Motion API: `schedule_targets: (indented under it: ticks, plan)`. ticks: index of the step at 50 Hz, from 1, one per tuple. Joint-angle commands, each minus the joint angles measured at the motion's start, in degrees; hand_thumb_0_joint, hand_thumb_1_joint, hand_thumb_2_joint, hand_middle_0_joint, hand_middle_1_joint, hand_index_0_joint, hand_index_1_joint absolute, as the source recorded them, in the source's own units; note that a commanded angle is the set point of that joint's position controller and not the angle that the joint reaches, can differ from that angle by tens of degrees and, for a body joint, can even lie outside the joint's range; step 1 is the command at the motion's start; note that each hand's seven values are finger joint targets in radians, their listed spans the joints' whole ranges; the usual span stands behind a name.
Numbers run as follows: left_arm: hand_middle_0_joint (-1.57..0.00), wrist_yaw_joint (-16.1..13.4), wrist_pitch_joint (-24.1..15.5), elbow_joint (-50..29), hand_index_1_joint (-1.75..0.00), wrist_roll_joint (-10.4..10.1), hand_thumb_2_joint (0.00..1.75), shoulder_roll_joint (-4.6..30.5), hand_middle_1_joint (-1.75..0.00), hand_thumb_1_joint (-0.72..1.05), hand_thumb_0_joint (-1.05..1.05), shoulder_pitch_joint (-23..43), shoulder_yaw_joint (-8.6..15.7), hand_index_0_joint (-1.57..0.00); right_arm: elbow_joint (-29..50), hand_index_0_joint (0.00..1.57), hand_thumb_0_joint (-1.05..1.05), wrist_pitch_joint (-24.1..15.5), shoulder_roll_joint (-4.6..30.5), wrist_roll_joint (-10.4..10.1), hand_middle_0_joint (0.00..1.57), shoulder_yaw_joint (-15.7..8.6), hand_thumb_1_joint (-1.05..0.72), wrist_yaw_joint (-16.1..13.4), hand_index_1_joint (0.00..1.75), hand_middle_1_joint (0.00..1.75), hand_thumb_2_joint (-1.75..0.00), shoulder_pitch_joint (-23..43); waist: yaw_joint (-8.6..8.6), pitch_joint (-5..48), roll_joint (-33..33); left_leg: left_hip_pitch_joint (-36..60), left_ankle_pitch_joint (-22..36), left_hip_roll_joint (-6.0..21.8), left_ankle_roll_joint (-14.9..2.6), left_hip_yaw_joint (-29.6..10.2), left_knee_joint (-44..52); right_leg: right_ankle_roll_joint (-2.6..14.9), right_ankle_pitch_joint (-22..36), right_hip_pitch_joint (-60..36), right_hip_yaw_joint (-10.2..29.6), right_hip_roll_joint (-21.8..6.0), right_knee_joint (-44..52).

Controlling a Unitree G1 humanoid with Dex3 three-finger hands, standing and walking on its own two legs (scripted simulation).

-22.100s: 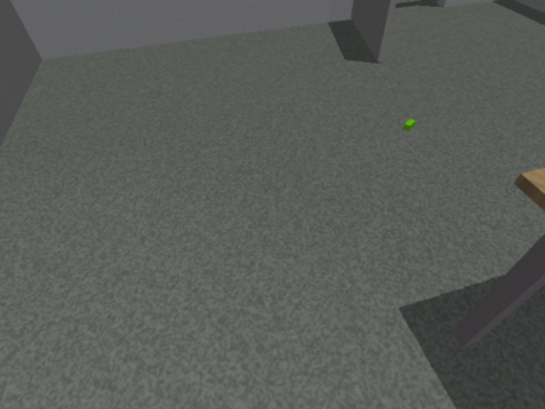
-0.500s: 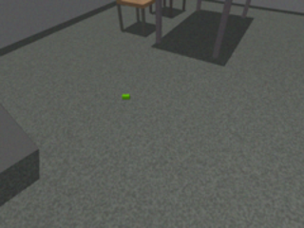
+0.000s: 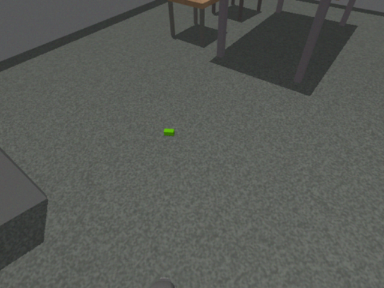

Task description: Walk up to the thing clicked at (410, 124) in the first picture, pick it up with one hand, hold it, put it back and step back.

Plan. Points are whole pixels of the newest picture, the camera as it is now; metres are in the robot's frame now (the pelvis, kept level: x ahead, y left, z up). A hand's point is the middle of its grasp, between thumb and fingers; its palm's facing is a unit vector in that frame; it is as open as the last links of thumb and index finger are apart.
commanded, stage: walk up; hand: left
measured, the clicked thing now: (169, 132) +1.27 +0.26 -0.75
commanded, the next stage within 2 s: none
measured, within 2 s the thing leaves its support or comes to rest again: neither
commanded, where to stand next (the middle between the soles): +0.87 +0.02 m, yaw -3 degrees
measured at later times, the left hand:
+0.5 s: hand (110, 207) +0.36 +0.28 -0.14, palm faces -0.09 -0.91 -0.40, open 7.3 cm
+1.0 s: hand (112, 179) +0.48 +0.31 -0.17, palm faces -0.03 -0.93 -0.37, open 7.4 cm
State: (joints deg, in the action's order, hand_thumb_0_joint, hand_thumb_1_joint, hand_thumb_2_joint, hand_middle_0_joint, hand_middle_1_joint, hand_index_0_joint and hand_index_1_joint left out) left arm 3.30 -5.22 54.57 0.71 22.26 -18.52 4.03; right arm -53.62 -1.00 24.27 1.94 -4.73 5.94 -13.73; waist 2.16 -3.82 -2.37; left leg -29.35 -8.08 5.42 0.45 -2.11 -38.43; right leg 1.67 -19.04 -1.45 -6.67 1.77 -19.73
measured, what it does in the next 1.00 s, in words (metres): walks ahead: left foot, then right foot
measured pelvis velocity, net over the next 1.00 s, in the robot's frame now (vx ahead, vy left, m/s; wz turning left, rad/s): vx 0.46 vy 0.02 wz -0.03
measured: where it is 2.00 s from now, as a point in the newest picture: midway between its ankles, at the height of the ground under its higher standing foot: (199, 192)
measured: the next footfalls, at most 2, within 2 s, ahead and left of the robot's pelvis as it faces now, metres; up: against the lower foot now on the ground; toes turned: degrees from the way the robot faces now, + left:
left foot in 0.08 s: +0.21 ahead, +0.15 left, +0.00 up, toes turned +4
right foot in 0.50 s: +0.42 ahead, -0.14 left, +0.00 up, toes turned -7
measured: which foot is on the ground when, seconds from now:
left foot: up 0.00-0.06, down 0.08-0.52, up 0.54-0.92, down 0.94-1.00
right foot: down 0.00-0.12, up 0.14-0.48, down 0.50-0.98, up 1.00-1.00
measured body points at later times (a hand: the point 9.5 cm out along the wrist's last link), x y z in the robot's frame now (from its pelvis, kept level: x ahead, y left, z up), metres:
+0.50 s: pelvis +0.26 -0.01 -0.02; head +0.28 -0.02 +0.43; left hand +0.37 +0.32 -0.11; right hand +0.30 -0.33 -0.14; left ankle +0.18 +0.15 -0.74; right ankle +0.38 -0.13 -0.74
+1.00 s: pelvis +0.46 +0.02 -0.02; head +0.47 +0.04 +0.43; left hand +0.48 +0.36 -0.14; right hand +0.56 -0.30 -0.11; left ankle +0.55 +0.14 -0.74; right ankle +0.38 -0.13 -0.72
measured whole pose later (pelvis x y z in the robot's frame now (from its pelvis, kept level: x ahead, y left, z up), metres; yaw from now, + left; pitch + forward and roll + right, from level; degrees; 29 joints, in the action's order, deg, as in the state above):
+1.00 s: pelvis +0.46 +0.02 -0.02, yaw -2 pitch -3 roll +0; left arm 2.2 -3.8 51.5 0.4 25.3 -21.7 3.3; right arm -48.7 -3.7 24.0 1.7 -4.7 4.8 -13.5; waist 2.4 -3.9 1.9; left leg -22.7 -11.8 2.4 -1.2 4.5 -37.9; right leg 0.9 -26.5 10.7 -1.4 -5.3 -45.7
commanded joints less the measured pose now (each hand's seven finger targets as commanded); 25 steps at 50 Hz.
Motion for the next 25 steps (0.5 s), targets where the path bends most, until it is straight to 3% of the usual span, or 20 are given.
schedule_targets:
  ticks: [1, 2, 3, 4, 5, 6, 7, 8, 9, 10, 11, 15, 17, 19, 22, 23, 24, 25]
  plan:
    - [-0.20, -1.5, -1.0, -5.2, -0.30, 0.0, 0.90, 17.0, -0.30, 0.90, 0.00, 0.6, 3.9, -0.20, 8.2, 0.20, 0.00, -2.6, 8.8, -0.2, 0.20, -2.5, -0.90, -0.6, 0.30, 0.30, -0.90, 8.8, 1.48, -1.9, 6.7, 3.5, 0.8, 0.0, -2.00, 4.0, 6.0, 7.65, 17.7, 3.3, 8.3, -15.8, 3.7]
    - [-0.20, -1.7, -0.9, -5.5, -0.30, -0.1, 0.90, 17.0, -0.30, 0.90, 0.00, 1.3, 3.6, -0.20, 7.9, 0.20, 0.00, -2.7, 9.0, -0.1, 0.20, -2.7, -0.90, -0.8, 0.30, 0.30, -0.90, 6.8, 0.05, -0.9, 6.9, 7.2, -0.1, -0.6, -2.75, 4.7, 6.4, 7.56, 22.1, 4.5, 7.5, -15.9, 0.5]
    - [-0.20, -1.9, -0.6, -5.8, -0.30, -0.4, 0.90, 16.8, -0.30, 0.90, 0.00, 1.3, 3.2, -0.20, 6.8, 0.20, 0.00, -3.0, 9.4, 0.1, 0.20, -3.0, -0.90, -1.2, 0.30, 0.30, -0.90, 3.4, -2.05, 1.0, 4.9, 13.7, -0.5, -2.6, -3.40, 6.2, 9.2, 6.95, 27.3, 6.3, 5.4, -14.2, -6.3]
    - [-0.20, -2.0, -0.3, -6.4, -0.30, -0.3, 0.90, 15.2, -0.30, 0.90, 0.00, 1.5, 2.6, -0.20, 4.5, 0.20, 0.00, -3.3, 11.5, 0.7, 0.20, -4.1, -0.90, -1.8, 0.30, 0.30, -0.90, -5.8, -6.49, 6.5, 0.4, 24.8, -2.1, -4.2, -5.30, 6.3, 10.3, 5.54, 30.1, 9.1, 3.2, -11.0, -19.5]
    - [-0.20, -2.2, 0.0, -7.1, -0.30, -0.9, 0.90, 11.6, -0.30, 0.90, 0.00, -1.2, 1.5, -0.20, 2.9, 0.20, 0.00, -3.6, 15.5, 1.6, 0.20, -5.7, -0.90, -2.6, 0.30, 0.30, -0.90, -14.6, -9.73, 12.2, -8.7, 38.0, -10.0, 1.8, -8.76, -3.0, 12.4, 3.30, 21.6, 20.0, 1.3, -7.1, -36.1]
    - [-0.20, -2.0, 0.1, -7.8, -0.30, -1.7, 0.90, 7.2, -0.30, 0.90, 0.00, -4.7, 0.6, -0.20, 4.6, 0.20, 0.00, -4.0, 19.7, 1.4, 0.20, -6.8, -0.90, -3.3, 0.30, 0.30, -0.90, -15.2, -8.25, 14.9, -19.5, 48.2, -13.0, 16.9, -13.53, -31.3, 16.9, 0.27, -11.7, 36.9, 4.5, 3.5, -47.7]
    - [-0.20, -2.9, 0.6, -6.9, -0.30, -1.8, 0.90, 14.9, -0.30, 0.90, 0.00, -2.9, 2.1, -0.20, 5.1, 0.20, 0.00, -3.9, 20.2, -1.2, 0.20, -7.0, -0.90, -3.4, 0.30, 0.30, -0.90, -13.7, -8.67, 16.4, -11.5, 48.9, -11.1, 20.3, -19.72, -39.3, 20.3, 2.03, -13.2, 39.7, 10.8, 1.0, -52.7]
    - [-0.20, -3.1, 0.3, -6.8, -0.30, -1.3, 0.90, 16.0, -0.30, 0.90, 0.00, 0.5, 1.4, -0.20, 5.8, 0.20, 0.00, -3.6, 18.7, -1.8, 0.20, -6.8, -0.90, -3.7, 0.30, 0.30, -0.90, -11.3, -8.40, 12.2, -7.2, 43.3, -6.2, 20.0, -19.48, -34.0, 20.5, 1.99, -10.8, 40.9, 12.6, -1.5, -54.7]
    - [-0.20, -2.7, -0.1, -6.9, -0.30, -1.7, 0.90, 15.3, -0.30, 0.90, 0.00, 1.9, 1.1, -0.20, 7.1, 0.20, 0.00, -3.6, 16.2, -2.1, 0.20, -5.3, -0.90, -4.1, 0.30, 0.30, -0.90, -8.5, -7.14, 9.1, -2.6, 37.3, 6.2, 16.7, -16.68, -21.6, 19.3, 1.69, -7.0, 37.9, 15.3, -2.4, -53.2]
    - [-0.20, -2.4, -0.3, -6.3, -0.30, -2.2, 0.90, 13.6, -0.30, 0.90, 0.00, 0.7, 1.1, -0.20, 7.8, 0.20, 0.00, -3.8, 14.4, -2.0, 0.20, -4.0, -0.90, -4.5, 0.30, 0.30, -0.90, -6.1, -5.26, 6.6, -2.4, 31.7, 15.6, 13.8, -13.36, -13.4, 18.4, 1.47, -4.0, 34.3, 15.5, -3.5, -49.9]
    - [-0.20, -2.0, 0.1, -5.8, -0.30, -2.5, 0.90, 12.7, -0.30, 0.90, 0.00, -0.8, 1.1, -0.20, 7.9, 0.20, 0.00, -4.0, 13.0, -2.2, 0.20, -3.3, -0.90, -4.5, 0.30, 0.30, -0.90, -4.6, -3.68, 3.9, -3.7, 26.6, 18.2, 11.7, -12.21, -7.8, 19.6, 1.34, -2.4, 32.0, 13.9, -4.2, -47.5]
    - [-0.20, -0.4, 1.2, -6.3, -0.30, -1.7, 0.90, 11.1, -0.30, 0.90, 0.00, -1.8, 1.0, -0.20, 10.0, 0.20, 0.00, -4.7, 12.4, -2.0, 0.20, -2.8, -0.90, -4.4, 0.30, 0.30, -0.90, -1.9, -1.95, 0.3, -5.9, 21.5, 15.4, 9.8, -13.10, -0.1, 21.3, -1.24, 1.6, 30.1, 9.4, -6.1, -35.3]
    - [-0.20, 0.4, 1.0, -8.2, -0.30, -1.0, 0.90, 11.1, -0.30, 0.90, 0.00, 3.0, 1.2, -0.20, 10.4, 0.20, 0.00, -5.0, 13.2, -1.6, 0.20, -2.9, -0.90, -4.1, 0.30, 0.30, -0.90, -1.7, -3.02, -2.2, -6.4, 19.4, 13.8, 10.5, -14.14, 0.8, 22.5, -1.81, 3.2, 30.5, 7.0, -7.5, -25.9]
    - [-0.20, 0.8, 0.6, -8.1, -0.30, -0.6, 0.90, 11.0, -0.30, 0.90, 0.00, 3.0, 1.6, -0.20, 11.1, 0.20, 0.00, -5.1, 14.2, -1.6, 0.20, -3.3, -0.90, -3.7, 0.30, 0.30, -0.90, 0.3, -2.16, -1.4, -7.2, 17.1, 8.2, 10.1, -12.92, 1.9, 21.3, -1.15, 9.3, 24.3, 6.3, -8.0, -18.5]
    - [-0.20, 0.8, 0.3, -5.8, -0.30, -0.3, 0.90, 11.7, -0.30, 0.90, 0.00, -0.2, 2.7, -0.20, 11.6, 0.20, 0.00, -4.4, 13.7, -1.9, 0.20, -3.1, -0.90, -3.5, 0.30, 0.30, -0.90, 1.0, -0.12, 1.7, -4.4, 11.3, -3.9, 7.6, -10.86, 3.2, 15.2, -0.50, 15.4, 12.1, 2.3, -4.7, -15.1]
    - [-0.20, 0.6, 0.3, -4.8, -0.30, -0.2, 0.90, 12.4, -0.30, 0.90, 0.00, -2.4, 3.2, -0.20, 11.8, 0.20, 0.00, -4.2, 13.2, -2.0, 0.20, -2.8, -0.90, -3.5, 0.30, 0.30, -0.90, 1.2, 1.18, 2.9, -2.3, 9.0, -6.0, 6.7, -9.71, 3.5, 12.0, -0.21, 15.3, 7.4, 1.5, -3.5, -15.2]
    - [-0.20, 0.1, 0.0, -4.1, -0.30, -0.1, 0.90, 14.3, -0.30, 0.90, 0.00, -5.4, 4.1, -0.20, 11.9, 0.20, 0.00, -4.0, 11.6, -2.0, 0.20, -2.2, -0.90, -3.4, 0.30, 0.30, -0.90, 0.2, 2.93, 5.3, 2.1, 6.3, -3.8, 4.8, -8.39, 4.7, 3.7, 0.84, 11.6, 0.5, 2.7, -3.2, -14.7]
    - [-0.20, -0.5, -0.4, -3.4, -0.30, 0.1, 0.90, 16.9, -0.30, 0.90, 0.00, -9.9, 5.3, -0.20, 11.8, 0.20, 0.00, -3.9, 9.2, -1.8, 0.20, -1.2, -0.90, -3.4, 0.30, 0.30, -0.90, -2.5, 5.20, 7.9, 11.3, 2.1, -5.6, 0.2, -6.80, 8.3, -10.9, 2.61, 1.7, -5.3, 7.8, -5.7, -9.6]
